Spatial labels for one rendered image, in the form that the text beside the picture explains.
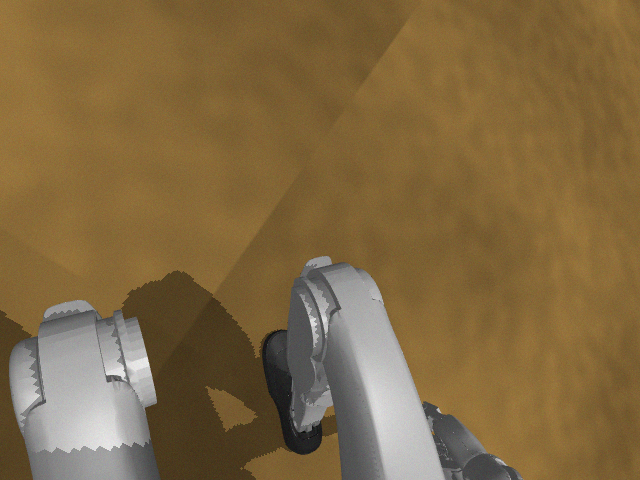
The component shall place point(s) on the right robot foot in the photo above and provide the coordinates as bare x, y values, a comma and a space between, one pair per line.
279, 382

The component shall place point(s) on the right robot hand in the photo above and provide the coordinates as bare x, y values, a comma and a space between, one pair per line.
455, 443

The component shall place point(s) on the right robot arm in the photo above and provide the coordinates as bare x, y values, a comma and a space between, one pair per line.
489, 467

